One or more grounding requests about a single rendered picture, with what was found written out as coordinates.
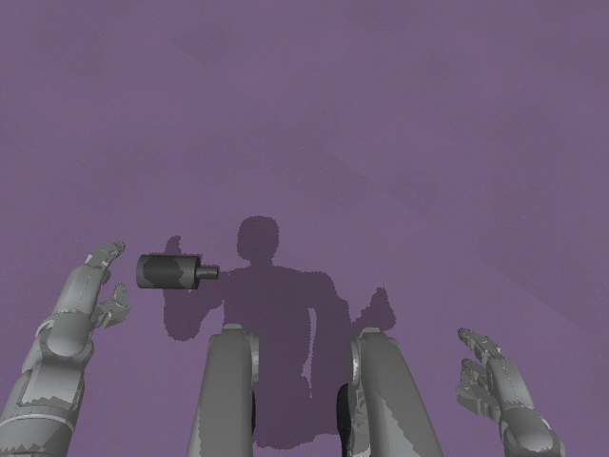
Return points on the right robot arm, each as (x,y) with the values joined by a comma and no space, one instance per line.
(525,433)

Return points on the left robot hand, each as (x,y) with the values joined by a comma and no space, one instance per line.
(80,292)

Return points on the right robot foot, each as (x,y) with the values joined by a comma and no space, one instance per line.
(343,419)

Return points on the bottle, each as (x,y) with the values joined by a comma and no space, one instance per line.
(173,272)

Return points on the left robot arm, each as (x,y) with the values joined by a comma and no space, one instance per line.
(41,413)

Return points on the right robot hand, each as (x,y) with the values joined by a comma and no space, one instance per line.
(499,385)

